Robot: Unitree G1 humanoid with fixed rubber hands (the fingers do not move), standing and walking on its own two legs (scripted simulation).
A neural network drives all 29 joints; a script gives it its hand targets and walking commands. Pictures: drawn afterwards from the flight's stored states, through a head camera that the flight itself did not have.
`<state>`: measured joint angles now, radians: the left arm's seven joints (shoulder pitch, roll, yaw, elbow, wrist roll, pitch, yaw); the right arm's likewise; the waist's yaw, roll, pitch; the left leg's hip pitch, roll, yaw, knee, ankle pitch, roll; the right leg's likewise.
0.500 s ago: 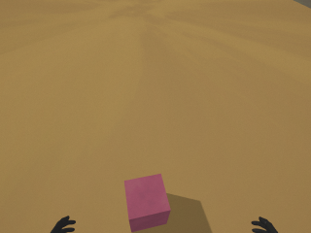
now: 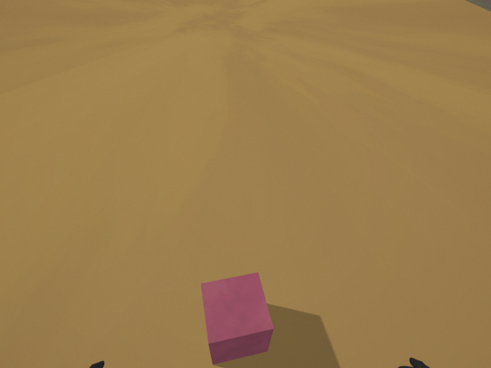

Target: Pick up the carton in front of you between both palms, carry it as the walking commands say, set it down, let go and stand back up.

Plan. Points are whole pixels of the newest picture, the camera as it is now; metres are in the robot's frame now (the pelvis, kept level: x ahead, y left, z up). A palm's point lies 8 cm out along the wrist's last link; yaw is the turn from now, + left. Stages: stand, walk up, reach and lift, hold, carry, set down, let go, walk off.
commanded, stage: stand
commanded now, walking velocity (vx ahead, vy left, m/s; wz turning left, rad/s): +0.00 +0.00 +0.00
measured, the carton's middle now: (235, 318) +0.45 +0.04 -0.65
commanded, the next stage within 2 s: none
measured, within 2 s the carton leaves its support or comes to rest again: neither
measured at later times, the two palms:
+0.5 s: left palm out of the picture +0.07 +0.29 -0.11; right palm out of the picture +0.08 -0.30 -0.10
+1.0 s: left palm out of the picture +0.06 +0.29 -0.11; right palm out of the picture +0.07 -0.31 -0.10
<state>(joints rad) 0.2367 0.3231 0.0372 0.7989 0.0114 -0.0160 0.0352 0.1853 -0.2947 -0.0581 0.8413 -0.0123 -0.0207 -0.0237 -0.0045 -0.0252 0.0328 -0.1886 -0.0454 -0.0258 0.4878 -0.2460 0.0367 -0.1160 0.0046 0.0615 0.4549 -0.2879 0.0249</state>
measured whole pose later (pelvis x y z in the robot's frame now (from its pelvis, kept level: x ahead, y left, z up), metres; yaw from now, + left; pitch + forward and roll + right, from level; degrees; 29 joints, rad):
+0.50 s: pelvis -0.02 -0.01 +0.00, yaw +0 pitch -3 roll +0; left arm 0.22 0.34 0.03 0.90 0.01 -0.02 0.03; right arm 0.17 -0.32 -0.04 0.94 0.00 -0.02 -0.02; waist -0.01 -0.02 0.04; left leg -0.17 -0.04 -0.03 0.43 -0.19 0.03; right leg -0.11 0.01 0.06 0.41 -0.24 0.02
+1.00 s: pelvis -0.02 -0.01 +0.01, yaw +1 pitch -3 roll +0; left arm 0.19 0.35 0.02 0.95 0.00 -0.03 0.03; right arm 0.16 -0.34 -0.04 0.98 0.00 -0.02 -0.02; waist 0.00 -0.01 0.04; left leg -0.17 -0.03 -0.04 0.39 -0.17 0.02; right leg -0.10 0.01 0.05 0.38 -0.22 0.01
